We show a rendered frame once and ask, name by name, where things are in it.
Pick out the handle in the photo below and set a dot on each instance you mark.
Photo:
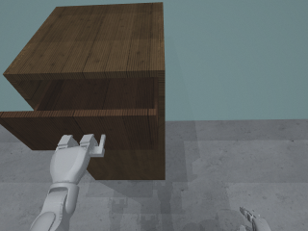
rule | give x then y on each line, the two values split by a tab
96	151

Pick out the right robot hand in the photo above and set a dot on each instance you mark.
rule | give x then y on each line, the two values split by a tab
258	224

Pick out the cabinet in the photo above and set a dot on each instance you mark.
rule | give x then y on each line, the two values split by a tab
100	42

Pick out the drawer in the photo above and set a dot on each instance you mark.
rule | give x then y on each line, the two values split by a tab
126	110

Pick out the left robot forearm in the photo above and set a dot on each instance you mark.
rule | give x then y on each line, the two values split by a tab
58	207

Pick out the left robot hand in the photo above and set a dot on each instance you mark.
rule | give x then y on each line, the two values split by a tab
69	163

